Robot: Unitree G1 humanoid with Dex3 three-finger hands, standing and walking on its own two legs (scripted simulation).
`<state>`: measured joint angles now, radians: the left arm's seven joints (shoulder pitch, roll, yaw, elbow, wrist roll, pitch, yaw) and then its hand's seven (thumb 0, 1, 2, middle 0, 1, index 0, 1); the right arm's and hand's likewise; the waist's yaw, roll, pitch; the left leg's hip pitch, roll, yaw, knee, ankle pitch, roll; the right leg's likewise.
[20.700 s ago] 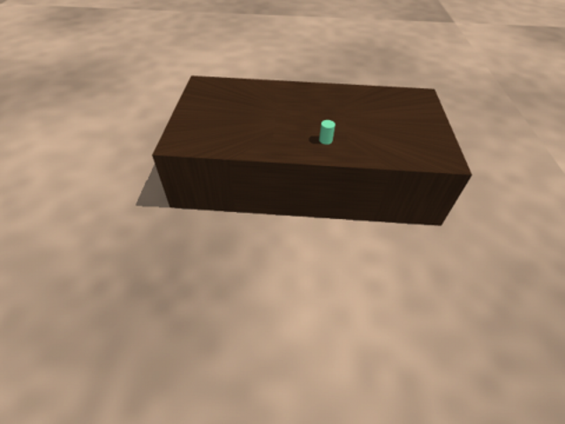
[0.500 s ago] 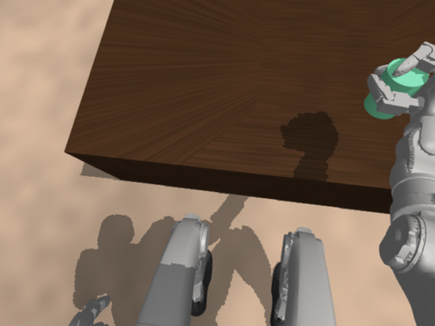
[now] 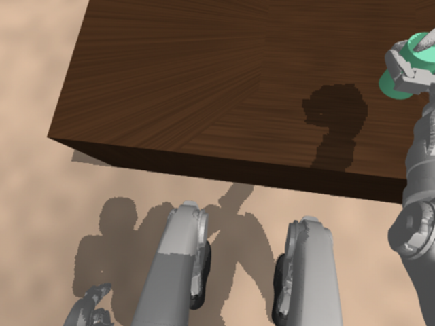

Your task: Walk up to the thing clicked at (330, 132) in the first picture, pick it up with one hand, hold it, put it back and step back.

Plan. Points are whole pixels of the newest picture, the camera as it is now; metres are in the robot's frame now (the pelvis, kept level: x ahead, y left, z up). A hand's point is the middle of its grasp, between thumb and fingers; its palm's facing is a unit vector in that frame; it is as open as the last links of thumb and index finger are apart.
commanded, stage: lower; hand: right
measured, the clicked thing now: (411, 68) +0.54 -0.25 -0.01
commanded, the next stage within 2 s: loosen in 0.96 s
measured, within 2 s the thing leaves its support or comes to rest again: rests again in 0.90 s
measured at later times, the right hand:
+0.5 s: hand (392, 78) +0.55 -0.25 -0.06, palm faces +0.25 +0.97 -0.02, open 5.5 cm
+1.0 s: hand (386, 84) +0.56 -0.25 -0.08, palm faces +0.26 +0.97 -0.02, open 5.5 cm
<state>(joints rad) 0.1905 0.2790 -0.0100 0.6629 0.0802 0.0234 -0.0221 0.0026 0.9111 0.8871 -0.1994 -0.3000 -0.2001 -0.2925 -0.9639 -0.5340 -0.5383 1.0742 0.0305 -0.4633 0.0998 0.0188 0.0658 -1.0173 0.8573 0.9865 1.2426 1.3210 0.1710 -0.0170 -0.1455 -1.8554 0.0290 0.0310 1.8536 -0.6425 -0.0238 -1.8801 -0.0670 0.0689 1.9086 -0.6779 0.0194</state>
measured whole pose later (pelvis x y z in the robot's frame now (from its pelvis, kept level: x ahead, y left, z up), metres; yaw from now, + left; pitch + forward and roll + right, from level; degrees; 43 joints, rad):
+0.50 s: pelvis -0.01 +0.00 -0.06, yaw +0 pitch +38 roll +5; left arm 0.21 0.30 -0.03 0.66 0.09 0.05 -0.04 0.00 0.91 0.88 -0.20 -0.30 -0.20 -0.30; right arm -1.04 -0.60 -0.56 1.12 0.00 -0.46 0.11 0.02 0.07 -1.02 0.86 0.99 1.24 1.32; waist 0.20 -0.01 -0.11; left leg -2.05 0.03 0.02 2.05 -0.66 -0.03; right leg -2.08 -0.05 0.09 2.11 -0.70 0.02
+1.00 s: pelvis -0.02 +0.00 -0.10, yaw +1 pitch +37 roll +5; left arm 0.21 0.31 -0.05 0.65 0.10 0.08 -0.04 0.00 0.91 0.88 -0.20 -0.30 -0.20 -0.30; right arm -1.08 -0.64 -0.57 1.13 -0.02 -0.44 0.11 0.02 0.07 -1.02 0.86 0.99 1.24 1.32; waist 0.22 -0.01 -0.08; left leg -2.13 0.03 0.03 2.15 -0.66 -0.03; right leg -2.17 -0.04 0.11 2.21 -0.69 0.02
